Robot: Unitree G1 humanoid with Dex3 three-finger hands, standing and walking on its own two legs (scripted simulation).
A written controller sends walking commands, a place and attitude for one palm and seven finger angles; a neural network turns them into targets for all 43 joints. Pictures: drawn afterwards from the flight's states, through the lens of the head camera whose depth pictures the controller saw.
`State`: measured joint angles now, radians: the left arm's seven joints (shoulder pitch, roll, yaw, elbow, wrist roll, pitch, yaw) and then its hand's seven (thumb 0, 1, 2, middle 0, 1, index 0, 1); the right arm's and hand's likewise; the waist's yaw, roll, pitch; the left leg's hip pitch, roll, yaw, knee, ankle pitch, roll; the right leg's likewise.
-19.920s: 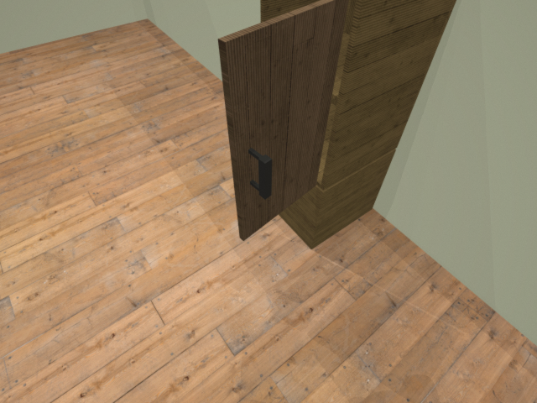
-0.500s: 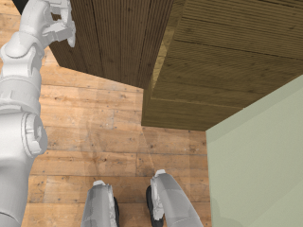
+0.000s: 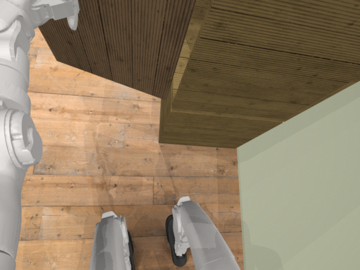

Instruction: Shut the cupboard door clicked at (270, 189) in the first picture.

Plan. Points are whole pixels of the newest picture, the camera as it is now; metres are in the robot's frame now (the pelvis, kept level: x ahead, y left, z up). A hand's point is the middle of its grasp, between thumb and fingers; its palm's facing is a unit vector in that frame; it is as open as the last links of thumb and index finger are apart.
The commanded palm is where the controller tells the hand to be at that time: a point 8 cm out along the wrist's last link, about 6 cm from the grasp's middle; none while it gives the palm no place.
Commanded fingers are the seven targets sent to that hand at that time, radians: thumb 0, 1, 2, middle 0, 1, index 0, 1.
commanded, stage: pull the fist back off the door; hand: left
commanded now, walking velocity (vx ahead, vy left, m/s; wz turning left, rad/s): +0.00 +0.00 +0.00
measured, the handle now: out of the picture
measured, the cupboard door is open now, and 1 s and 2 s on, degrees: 75 71 71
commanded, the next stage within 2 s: draw the hand back to the body in 0.88 s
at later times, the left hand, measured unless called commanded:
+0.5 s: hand (77, 10) +0.59 +0.10 +0.09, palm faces -0.03 -1.00 -0.04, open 3.1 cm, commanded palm +0.55 +0.14 +0.09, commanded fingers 0.00 0.90 0.90 -1.30 -1.50 -1.30 -1.50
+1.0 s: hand (81, 47) +0.51 +0.10 +0.09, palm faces -0.04 -1.00 -0.04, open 3.1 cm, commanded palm +0.49 +0.15 +0.09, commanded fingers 0.00 0.90 0.90 -1.30 -1.50 -1.30 -1.50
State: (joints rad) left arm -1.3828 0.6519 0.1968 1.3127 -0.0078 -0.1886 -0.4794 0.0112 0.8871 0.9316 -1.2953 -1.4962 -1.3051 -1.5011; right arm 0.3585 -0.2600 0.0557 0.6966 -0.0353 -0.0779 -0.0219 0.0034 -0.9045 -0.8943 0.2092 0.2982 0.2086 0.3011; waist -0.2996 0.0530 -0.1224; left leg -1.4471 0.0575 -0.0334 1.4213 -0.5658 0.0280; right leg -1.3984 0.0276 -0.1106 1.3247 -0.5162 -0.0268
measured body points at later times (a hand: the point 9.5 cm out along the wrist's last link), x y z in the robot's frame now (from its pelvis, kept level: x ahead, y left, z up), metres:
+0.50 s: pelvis +0.01 +0.00 +0.03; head +0.20 +0.01 +0.44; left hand +0.58 +0.16 +0.09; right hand -0.04 -0.24 -0.08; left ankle +0.03 +0.10 -0.59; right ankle +0.04 -0.11 -0.59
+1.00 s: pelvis +0.02 +0.00 +0.04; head +0.16 +0.01 +0.47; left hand +0.51 +0.15 +0.09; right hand +0.09 -0.26 -0.08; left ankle +0.03 +0.10 -0.59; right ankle +0.04 -0.11 -0.59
